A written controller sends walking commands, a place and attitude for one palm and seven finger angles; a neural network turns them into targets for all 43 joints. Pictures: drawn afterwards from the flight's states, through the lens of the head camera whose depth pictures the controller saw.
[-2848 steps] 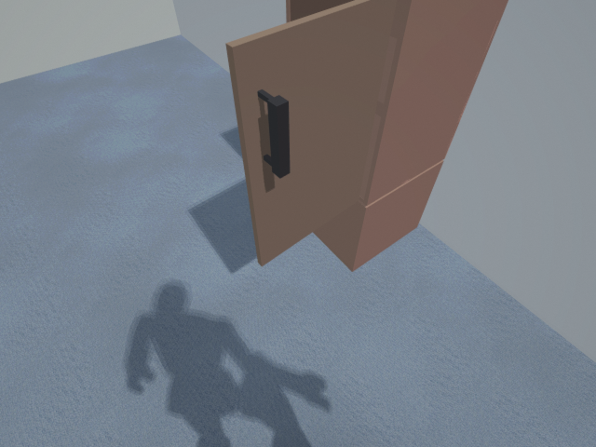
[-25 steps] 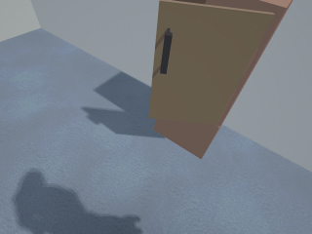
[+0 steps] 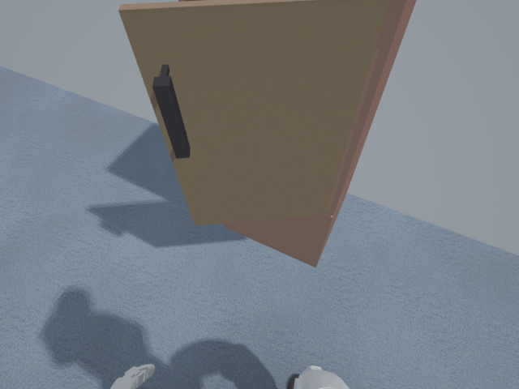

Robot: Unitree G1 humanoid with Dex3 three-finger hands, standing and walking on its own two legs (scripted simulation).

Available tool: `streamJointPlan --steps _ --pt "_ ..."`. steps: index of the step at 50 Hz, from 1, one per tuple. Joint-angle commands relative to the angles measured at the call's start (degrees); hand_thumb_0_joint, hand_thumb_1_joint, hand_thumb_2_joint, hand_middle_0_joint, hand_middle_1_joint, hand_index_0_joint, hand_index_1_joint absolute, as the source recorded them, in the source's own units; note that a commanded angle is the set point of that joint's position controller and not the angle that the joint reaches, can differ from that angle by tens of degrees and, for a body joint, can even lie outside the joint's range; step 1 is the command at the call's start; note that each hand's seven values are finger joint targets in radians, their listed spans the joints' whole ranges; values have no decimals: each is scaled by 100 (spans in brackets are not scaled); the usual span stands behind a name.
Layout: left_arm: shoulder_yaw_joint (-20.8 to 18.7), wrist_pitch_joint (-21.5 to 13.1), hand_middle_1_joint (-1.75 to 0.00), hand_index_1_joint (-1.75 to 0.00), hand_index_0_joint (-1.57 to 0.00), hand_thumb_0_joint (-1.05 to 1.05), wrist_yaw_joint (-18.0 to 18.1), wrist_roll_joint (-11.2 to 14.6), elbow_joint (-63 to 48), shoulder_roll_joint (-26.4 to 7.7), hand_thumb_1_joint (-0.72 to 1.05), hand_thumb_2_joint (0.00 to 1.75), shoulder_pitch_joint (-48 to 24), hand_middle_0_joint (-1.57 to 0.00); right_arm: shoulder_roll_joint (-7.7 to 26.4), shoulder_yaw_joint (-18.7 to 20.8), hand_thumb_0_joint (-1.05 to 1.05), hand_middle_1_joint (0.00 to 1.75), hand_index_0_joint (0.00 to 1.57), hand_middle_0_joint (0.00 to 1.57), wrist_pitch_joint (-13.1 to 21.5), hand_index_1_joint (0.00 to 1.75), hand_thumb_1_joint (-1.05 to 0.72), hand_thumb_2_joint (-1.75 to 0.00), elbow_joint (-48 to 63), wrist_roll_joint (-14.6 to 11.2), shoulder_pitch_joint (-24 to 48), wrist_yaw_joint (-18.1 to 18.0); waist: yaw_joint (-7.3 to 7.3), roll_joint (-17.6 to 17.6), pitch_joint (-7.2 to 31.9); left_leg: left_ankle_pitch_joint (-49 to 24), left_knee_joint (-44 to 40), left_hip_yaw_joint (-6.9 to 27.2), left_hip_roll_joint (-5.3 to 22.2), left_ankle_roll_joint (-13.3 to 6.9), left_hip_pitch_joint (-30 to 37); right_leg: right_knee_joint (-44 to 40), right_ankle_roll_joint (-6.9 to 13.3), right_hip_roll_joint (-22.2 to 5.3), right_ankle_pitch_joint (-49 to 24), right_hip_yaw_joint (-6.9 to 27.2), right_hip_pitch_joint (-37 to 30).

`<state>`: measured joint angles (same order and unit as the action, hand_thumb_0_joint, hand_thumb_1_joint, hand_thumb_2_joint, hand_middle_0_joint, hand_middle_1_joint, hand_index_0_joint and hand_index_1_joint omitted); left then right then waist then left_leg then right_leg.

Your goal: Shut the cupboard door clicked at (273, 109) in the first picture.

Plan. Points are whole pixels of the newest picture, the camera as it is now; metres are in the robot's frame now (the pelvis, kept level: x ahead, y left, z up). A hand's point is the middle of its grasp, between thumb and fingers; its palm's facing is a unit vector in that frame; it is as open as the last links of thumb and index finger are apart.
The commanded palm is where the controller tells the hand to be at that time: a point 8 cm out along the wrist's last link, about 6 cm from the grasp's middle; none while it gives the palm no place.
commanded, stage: come to a stop and stand still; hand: left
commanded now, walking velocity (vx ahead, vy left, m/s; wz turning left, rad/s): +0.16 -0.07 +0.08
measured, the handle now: (174, 113) +0.54 +0.16 +0.11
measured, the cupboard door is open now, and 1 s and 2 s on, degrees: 32 32 32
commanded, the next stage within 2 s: look again from close up in 1.30 s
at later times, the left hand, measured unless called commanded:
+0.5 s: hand out of the picture +0.10 +0.16 -0.16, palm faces +0.11 -0.97 -0.20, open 7.4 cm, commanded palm none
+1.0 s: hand out of the picture +0.05 +0.13 -0.15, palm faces +0.05 -0.98 -0.18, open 7.3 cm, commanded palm none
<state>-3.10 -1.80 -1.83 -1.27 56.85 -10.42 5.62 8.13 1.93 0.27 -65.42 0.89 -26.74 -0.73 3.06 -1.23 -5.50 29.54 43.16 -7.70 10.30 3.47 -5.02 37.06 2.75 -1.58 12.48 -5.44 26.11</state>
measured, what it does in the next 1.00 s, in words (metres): steps on the spot: left foot, then right foot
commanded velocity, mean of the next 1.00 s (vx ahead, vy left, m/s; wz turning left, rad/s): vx -0.05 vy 0.05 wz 0.01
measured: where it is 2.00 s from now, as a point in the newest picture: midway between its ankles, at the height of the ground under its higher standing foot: outside the picture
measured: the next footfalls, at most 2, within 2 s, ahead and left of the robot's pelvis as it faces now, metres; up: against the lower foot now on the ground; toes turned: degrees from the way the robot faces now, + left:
left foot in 0.40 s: +0.16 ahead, +0.08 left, +0.00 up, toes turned +4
right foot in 0.78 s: +0.03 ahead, -0.18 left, +0.00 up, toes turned +1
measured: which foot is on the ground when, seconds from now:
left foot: up 0.00-0.38, down 0.40-0.82, up 0.84-0.98, down 1.00-1.00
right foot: down 0.00-0.50, up 0.52-0.76, down 0.78-1.00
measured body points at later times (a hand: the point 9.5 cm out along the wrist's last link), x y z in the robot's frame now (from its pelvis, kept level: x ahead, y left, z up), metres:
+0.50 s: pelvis +0.08 -0.02 +0.01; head +0.11 +0.00 +0.46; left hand +0.10 +0.21 -0.15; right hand +0.20 -0.24 -0.13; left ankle +0.12 +0.08 -0.71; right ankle +0.08 -0.10 -0.71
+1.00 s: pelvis +0.04 -0.04 +0.02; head +0.03 -0.05 +0.47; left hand +0.04 +0.18 -0.13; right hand +0.03 -0.30 -0.13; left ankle +0.04 +0.07 -0.72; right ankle -0.01 -0.18 -0.72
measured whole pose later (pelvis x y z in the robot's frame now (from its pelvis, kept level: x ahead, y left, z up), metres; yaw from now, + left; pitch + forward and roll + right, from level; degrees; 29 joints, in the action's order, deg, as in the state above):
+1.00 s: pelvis +0.04 -0.04 +0.02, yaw +1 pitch +0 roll +0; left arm -0.8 0.5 0.9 -1.0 61.4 -8.3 17.3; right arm 13.0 2.1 -1.3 -61.8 1.0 -19.4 0.0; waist 0.7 -1.1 1.3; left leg 13.8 29.2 -1.2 1.0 0.7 -14.3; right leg 26.1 -1.2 -0.9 18.6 0.7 7.3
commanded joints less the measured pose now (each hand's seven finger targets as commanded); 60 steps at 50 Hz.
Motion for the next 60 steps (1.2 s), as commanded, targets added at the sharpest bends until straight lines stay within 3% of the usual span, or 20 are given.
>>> streamJointPlan --steps 1,5,10,13,17,21,23,25,28,34,37,39,40,41,42,48,52,53,56,60 --pt "-229 -90 -30 -30 -20 0 223 43 266 -1121 90 90 1491 -20 411 132 0 30 20 20 146 30 -90 -90 663 -46 241 -32 -571 1606 1071 -143 3139 730 -432 -379 -2821 -2203 759 -1767 -937 2298 -2644" --pt "30 -173 -30 -30 -20 0 294 49 124 -379 90 90 742 -20 282 82 0 30 20 20 -3 30 -90 -90 484 49 187 -22 -35 625 836 -780 2126 641 -260 -250 -1979 -2188 713 -1296 -2240 787 -1420" --pt "103 -202 -30 -30 -20 0 379 13 215 -365 90 90 882 -20 86 -71 0 30 20 20 -126 30 -90 -90 535 -40 537 -59 -125 287 891 -866 236 568 -593 -85 -1564 -1851 644 -1388 -4588 845 -1627" --pt "3 -96 -30 -30 -20 0 450 31 227 -625 90 90 944 -20 364 -12 0 30 20 20 -206 30 -90 -90 708 -71 899 -65 -208 464 909 -1076 -443 616 -714 -81 -1474 -1514 721 -1553 -4752 995 -1945" --pt "-65 72 -30 -30 -20 0 477 14 193 -752 90 90 998 -20 686 114 0 30 20 20 -320 30 -90 -90 885 -42 1215 -67 -237 687 440 -1591 -808 790 -691 -168 -1171 -1318 705 -1655 -3914 1209 -1456" --pt "-68 202 -30 -30 -20 0 505 22 -3 -703 90 90 1058 -20 919 168 0 30 20 20 -284 30 -90 -90 1052 5 1287 -90 -277 175 526 -4360 -1036 1159 -138 -504 -528 -964 308 -1060 -2512 823 -1047" --pt "-31 259 -30 -30 -20 0 506 31 -119 -556 90 90 1028 -20 1085 166 0 30 20 20 -244 30 -90 -90 1156 22 1324 -134 -281 -500 673 -5435 -1564 1730 381 -924 -439 -448 -27 -431 -1088 405 -991" --pt "-36 329 -30 -30 -20 0 479 81 -197 -511 90 90 977 -20 1224 158 0 30 20 20 -196 30 -90 -90 1197 35 1355 -175 -269 -888 855 -5613 -2258 2274 899 -1511 -654 846 -234 60 1649 378 -1006" --pt "-75 393 -30 -30 -20 0 447 52 -193 -489 90 90 1149 -20 1211 135 0 30 20 20 -146 30 -90 -90 1311 71 1598 -245 -344 -596 1147 -5396 -2113 2183 947 -1794 -366 2069 -231 149 2103 894 -472" --pt "1 388 -30 -30 -20 0 350 48 -231 -323 90 90 1041 -20 1264 191 0 30 20 20 -133 30 -90 -90 1151 70 1429 -183 -213 -532 1280 -3519 -2325 1959 577 -1444 -280 594 -314 135 1670 544 -874" --pt "9 333 -30 -30 -20 0 334 26 69 -369 90 90 1575 -20 1111 187 0 30 20 20 -163 30 -90 -90 1020 11 1526 -106 -444 -352 987 -1363 -2382 1597 31 -878 -1292 -1347 -220 146 504 472 -2189" --pt "-15 266 -30 -30 -20 0 346 -28 142 -828 90 90 1569 -20 593 93 0 30 20 20 -241 30 -90 -90 1096 -42 1638 -34 -375 1108 402 -448 -1576 786 -913 -206 -1755 -2737 315 -1119 2412 2103 -1479" --pt "-6 257 -30 -30 -20 0 338 -14 -12 -1033 90 90 1112 -20 670 98 0 30 20 20 -261 30 -90 -90 1097 22 1602 20 -285 1224 4 -713 -1109 622 -925 -152 -1397 -3233 557 -1571 3274 2454 -448" --pt "-16 279 -30 -30 -20 0 315 -36 -162 -1175 90 90 704 -20 707 134 0 30 20 20 -254 30 -90 -90 1088 41 1450 74 -135 1018 19 -744 -739 520 -1027 -156 -1042 -3144 569 -1539 2996 2231 -71" --pt "-33 190 -30 -30 -20 0 337 -22 -142 -1011 90 90 666 -20 612 113 0 30 20 20 -255 30 -90 -90 991 67 1442 63 -226 1414 -80 -907 -643 634 -930 -208 -1247 -3147 490 -1339 2700 2224 -192" --pt "-6 65 -30 -30 -20 0 314 24 113 -866 90 90 1054 -20 717 40 0 30 20 20 11 30 -90 -90 637 25 828 50 -261 821 -170 -1848 -1498 623 -895 -250 -1061 -2181 299 -1048 709 1524 -1095" --pt "40 104 -30 -30 -20 0 345 59 287 -477 90 90 1326 -20 823 -31 0 30 20 20 108 30 -90 -90 437 1 567 -93 -371 476 80 -3015 -1869 1041 -518 -444 -497 -1540 6 -460 -388 970 -1284" --pt "73 149 -30 -30 -20 0 360 74 374 -446 90 90 1290 -20 836 -48 0 30 20 20 145 30 -90 -90 367 -11 563 -112 -360 -100 295 -3549 -2016 1171 -475 -496 -413 -1357 -78 -423 -611 806 -1448" --pt "115 200 -30 -30 -20 0 383 100 484 -388 90 90 1344 -20 873 -74 0 30 20 20 140 30 -90 -90 307 -36 589 -173 -412 -456 522 -3785 -2276 1322 -316 -594 -368 -1285 -194 -282 -253 629 -1794" --pt "158 186 -30 -30 -20 0 383 91 649 -372 90 90 1393 -20 772 -74 0 30 20 20 121 30 -90 -90 278 -51 675 -181 -376 -108 494 -3315 -2280 1197 -463 -497 -308 -1618 -171 -392 -452 755 -1843"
